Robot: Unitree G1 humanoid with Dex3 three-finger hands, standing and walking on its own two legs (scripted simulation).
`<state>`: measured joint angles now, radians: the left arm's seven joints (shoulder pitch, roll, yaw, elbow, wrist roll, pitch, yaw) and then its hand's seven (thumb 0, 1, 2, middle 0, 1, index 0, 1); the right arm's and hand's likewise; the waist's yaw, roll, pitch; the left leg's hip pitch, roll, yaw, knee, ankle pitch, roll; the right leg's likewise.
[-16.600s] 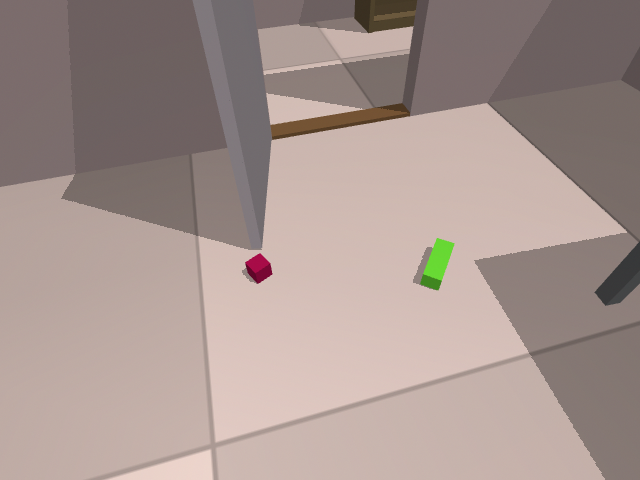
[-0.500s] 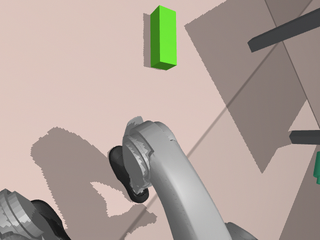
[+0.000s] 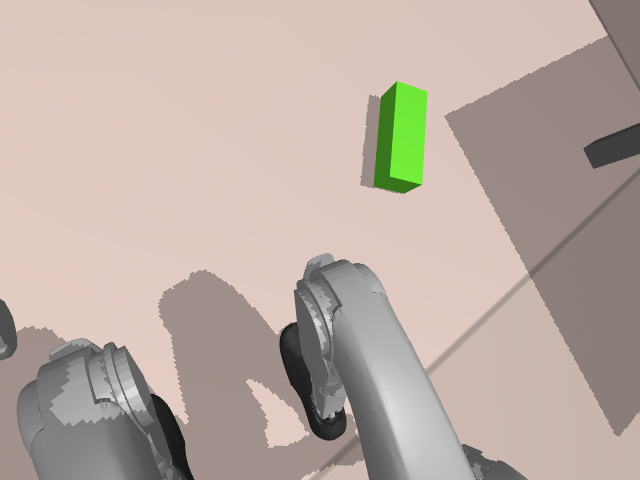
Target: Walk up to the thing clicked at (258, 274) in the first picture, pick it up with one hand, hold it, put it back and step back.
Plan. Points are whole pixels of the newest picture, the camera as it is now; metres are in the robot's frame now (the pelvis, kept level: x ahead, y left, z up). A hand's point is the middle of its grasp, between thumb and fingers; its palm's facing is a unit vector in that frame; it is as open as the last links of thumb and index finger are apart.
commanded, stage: settle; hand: left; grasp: from above
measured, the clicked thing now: out of the picture +0.47 +0.34 -0.22
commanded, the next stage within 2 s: lift in 0.12 s
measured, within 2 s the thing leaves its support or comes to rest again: neither
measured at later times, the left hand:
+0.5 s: hand out of the picture +0.47 +0.32 -0.12, palm faces -0.25 -0.36 -0.90, open 7.1 cm
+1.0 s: hand out of the picture +0.40 +0.31 +0.03, palm faces -0.24 -0.33 -0.91, open 7.3 cm
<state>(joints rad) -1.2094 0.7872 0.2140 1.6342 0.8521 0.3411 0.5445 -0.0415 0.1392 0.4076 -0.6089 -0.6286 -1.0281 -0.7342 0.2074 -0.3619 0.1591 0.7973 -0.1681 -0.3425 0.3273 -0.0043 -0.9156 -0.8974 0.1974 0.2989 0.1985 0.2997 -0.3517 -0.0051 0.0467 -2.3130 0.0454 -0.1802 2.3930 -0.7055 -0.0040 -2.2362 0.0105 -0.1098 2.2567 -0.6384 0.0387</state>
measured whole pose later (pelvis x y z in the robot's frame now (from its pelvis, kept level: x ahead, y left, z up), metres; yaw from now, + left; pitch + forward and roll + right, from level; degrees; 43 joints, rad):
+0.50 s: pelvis +0.00 -0.01 +0.01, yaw +4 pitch +36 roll -6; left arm -1.17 0.67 0.22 1.54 0.85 0.36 0.42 -0.07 0.19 0.31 -0.64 -0.57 -1.03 -0.64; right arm 0.22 -0.33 0.07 0.84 -0.13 -0.26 0.27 0.00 -0.93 -0.90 0.20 0.30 0.20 0.30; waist -0.27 0.06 -0.06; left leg -2.27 0.05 -0.12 2.33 -0.70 -0.01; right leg -2.24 0.00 -0.06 2.25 -0.65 0.03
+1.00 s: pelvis +0.00 -0.01 +0.13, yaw +7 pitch +34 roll -3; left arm -0.81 0.43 0.05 1.10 0.75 0.49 0.29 -0.09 0.20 0.26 -0.71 -0.45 -1.04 -0.48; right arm 0.17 -0.29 0.00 0.80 -0.02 -0.15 0.11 0.00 -0.93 -0.90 0.20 0.30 0.20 0.30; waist -0.14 0.09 -0.22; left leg -1.92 0.05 -0.07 1.96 -0.65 -0.02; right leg -1.90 -0.01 -0.04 1.91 -0.62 0.01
